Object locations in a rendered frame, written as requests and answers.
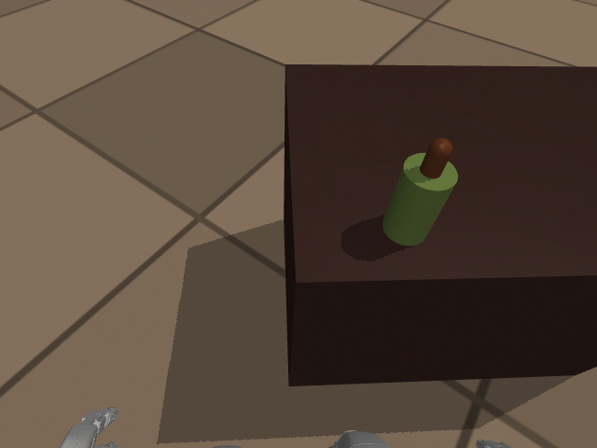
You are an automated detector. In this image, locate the bottle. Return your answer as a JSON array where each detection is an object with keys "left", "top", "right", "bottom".
[{"left": 382, "top": 138, "right": 458, "bottom": 245}]

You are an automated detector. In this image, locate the left robot hand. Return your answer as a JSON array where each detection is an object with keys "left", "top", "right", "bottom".
[{"left": 59, "top": 407, "right": 118, "bottom": 448}]

